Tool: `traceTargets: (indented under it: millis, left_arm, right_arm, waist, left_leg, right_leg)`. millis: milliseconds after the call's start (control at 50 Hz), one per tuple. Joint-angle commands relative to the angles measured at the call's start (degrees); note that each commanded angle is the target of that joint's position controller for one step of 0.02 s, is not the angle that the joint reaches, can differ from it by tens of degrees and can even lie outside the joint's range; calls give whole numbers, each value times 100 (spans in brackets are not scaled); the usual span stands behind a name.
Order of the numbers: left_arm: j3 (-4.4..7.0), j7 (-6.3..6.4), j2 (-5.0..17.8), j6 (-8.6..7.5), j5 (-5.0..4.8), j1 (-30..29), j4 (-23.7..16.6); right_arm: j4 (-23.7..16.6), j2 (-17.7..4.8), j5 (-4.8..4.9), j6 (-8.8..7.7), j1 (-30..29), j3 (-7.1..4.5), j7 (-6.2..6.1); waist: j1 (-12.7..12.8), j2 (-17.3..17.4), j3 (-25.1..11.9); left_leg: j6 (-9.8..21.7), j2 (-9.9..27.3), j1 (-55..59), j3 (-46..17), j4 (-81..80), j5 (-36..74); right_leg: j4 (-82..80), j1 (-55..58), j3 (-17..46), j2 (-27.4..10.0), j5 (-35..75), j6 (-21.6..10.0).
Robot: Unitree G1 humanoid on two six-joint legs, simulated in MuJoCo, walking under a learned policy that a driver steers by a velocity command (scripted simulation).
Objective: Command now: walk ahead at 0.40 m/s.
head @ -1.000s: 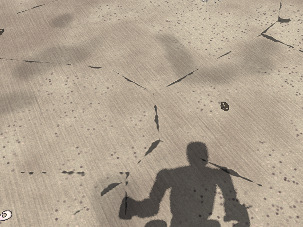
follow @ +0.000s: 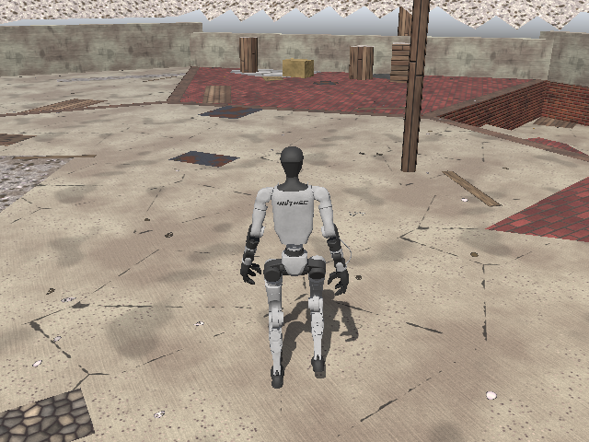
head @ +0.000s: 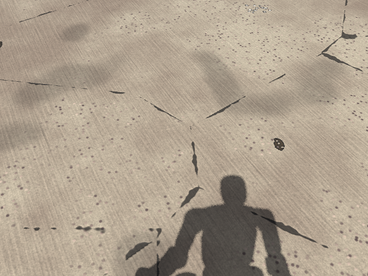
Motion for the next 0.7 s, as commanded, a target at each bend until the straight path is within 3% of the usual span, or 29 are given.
traceTargets:
  millis: [20,60,120,160,200,240,260,280,300,320,340,360,380,400,440,480,560,620,700]
  left_arm:
    - [79,-92,382,-200,44,-836,-556]
    - [15,-151,182,-163,76,-1134,-673]
    - [-117,-185,-27,-120,69,-1956,-1015]
    - [-126,-215,100,-93,38,-2167,-1153]
    - [-97,-242,283,-85,13,-2228,-1260]
    - [6,-254,535,-105,28,-1916,-1251]
    - [98,-238,697,-101,32,-1432,-1136]
    - [235,-202,901,-77,9,-501,-848]
    - [347,-147,1160,-39,24,510,-596]
    - [463,-128,1724,-9,158,1268,-433]
    - [314,-152,1274,-6,151,1171,-391]
    - [209,-161,961,-54,98,484,-469]
    - [135,-170,742,-97,104,-96,-611]
    - [66,-206,538,-136,166,-450,-654]
    - [15,-249,370,-192,249,-608,-592]
    - [24,-203,476,-204,232,-449,-461]
    - [62,-23,740,-190,213,52,-315]
    - [65,36,831,-153,166,393,-264]
    - [84,58,895,-68,96,933,-70]
  right_arm:
    - [-126,-583,-39,5,446,-35,30]
    - [-152,-522,-62,95,528,-2,-28]
    - [-247,-808,-70,128,519,-43,-139]
    - [-187,-970,-10,105,688,-104,-161]
    - [-153,-978,59,97,668,-147,-161]
    - [-181,-1047,51,138,541,-199,-156]
    - [-210,-1096,28,185,464,-228,-155]
    - [-255,-1046,-12,244,398,-215,-153]
    - [-379,-967,-74,264,337,-165,-143]
    - [-488,-85,-75,166,1077,70,-55]
    - [-405,-245,66,-20,868,40,-17]
    - [-669,-741,247,-129,181,-113,-8]
    - [-788,-845,266,-177,-228,-134,-46]
    - [-793,-861,174,-151,-406,-196,-108]
    - [-751,-587,87,5,-112,-213,-143]
    - [-820,-478,78,122,-162,-225,-160]
    - [-1230,-622,-25,123,-1225,-268,-149]
    - [-1417,-484,-3,65,-1910,-204,-61]
    - [-1666,-483,64,42,-2634,-139,74]
  waist:
    - [-93,652,645]
    - [-149,654,671]
    - [-279,632,871]
    - [-269,761,936]
    - [-144,778,976]
    - [151,827,654]
    - [431,912,268]
    - [877,897,-291]
    - [1285,695,-920]
    - [946,-933,-2042]
    - [1001,-1098,-2194]
    - [835,-915,-1012]
    - [626,-422,-454]
    - [415,-66,-99]
    - [57,-301,-6]
    - [-50,-312,167]
    - [156,-134,482]
    - [375,-100,494]
    - [622,-69,634]
  left_leg:
    - [842,1663,1472,-1817,-1467,1623]
    - [796,1374,1138,-1199,-1569,2157]
    - [749,1096,217,-695,-1880,2002]
    - [776,1243,142,-673,-2047,1896]
    - [704,1430,493,-618,-1951,2209]
    - [567,1548,948,-487,-1373,3769]
    - [478,1516,1052,-363,-741,4870]
    - [341,1312,843,-189,324,5472]
    - [173,1103,-279,-125,1796,4460]
    - [-231,36,-2446,-84,4308,1035]
    - [-110,-210,-3092,-970,5300,-1291]
    - [42,158,-3683,-901,5624,-1003]
    - [127,498,-3540,-743,5401,-412]
    - [141,724,-3211,-630,5059,9]
    - [124,977,-2492,-676,4578,314]
    - [50,1037,-2493,-576,4225,403]
    - [-181,1079,-3312,-491,2786,1595]
    - [-184,846,-3086,-266,1575,2427]
    - [-147,673,-3163,-202,822,2452]
  right_leg:
    - [158,-2593,154,-577,684,-62]
    - [-536,-2227,-105,-495,1096,127]
    - [-2030,-1223,-412,-199,1884,277]
    - [-2494,-786,-415,-117,2143,238]
    - [-2831,-689,-272,-135,2204,86]
    - [-2953,-189,-296,9,2026,-112]
    - [-2888,456,-400,172,1870,-231]
    - [-2895,1592,-491,325,1812,-388]
    - [-2748,3251,191,-276,1572,-643]
    - [-3307,5345,3119,-1951,69,-1682]
    - [-4477,5131,4635,-2204,-651,-1749]
    - [-4607,4203,3732,-1964,-638,-1363]
    - [-4722,3176,2862,-1775,-18,-1162]
    - [-4875,2290,2176,-1527,686,-1005]
    - [-5114,1428,1447,-1199,1241,-938]
    - [-5403,1017,1136,-1125,1203,-1035]
    - [-5574,1293,835,-1097,1642,-1031]
    - [-5554,1488,473,-941,1938,-851]
    - [-5338,2237,431,-1154,1950,-819]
